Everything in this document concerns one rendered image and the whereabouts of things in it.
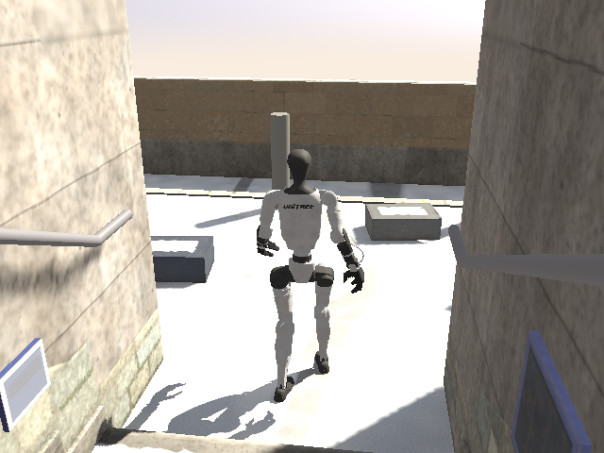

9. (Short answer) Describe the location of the robot left hand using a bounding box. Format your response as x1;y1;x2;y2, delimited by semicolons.
257;241;279;257

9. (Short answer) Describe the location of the right robot forearm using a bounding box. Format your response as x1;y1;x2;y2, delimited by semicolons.
337;228;361;272

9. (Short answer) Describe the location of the right robot upper arm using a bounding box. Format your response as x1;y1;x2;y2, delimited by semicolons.
319;190;345;243

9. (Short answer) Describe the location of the left robot forearm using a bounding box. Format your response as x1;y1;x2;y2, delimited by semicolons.
257;225;269;249

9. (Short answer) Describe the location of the robot right hand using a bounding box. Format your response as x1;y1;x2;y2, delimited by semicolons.
344;267;364;293

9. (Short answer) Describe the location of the left robot upper arm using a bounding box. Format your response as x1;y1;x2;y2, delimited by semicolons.
258;190;281;239

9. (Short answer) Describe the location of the humanoid robot torso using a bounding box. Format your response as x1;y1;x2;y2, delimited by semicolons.
278;186;323;283

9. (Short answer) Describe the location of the left robot thigh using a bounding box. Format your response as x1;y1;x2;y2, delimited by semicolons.
270;265;294;339

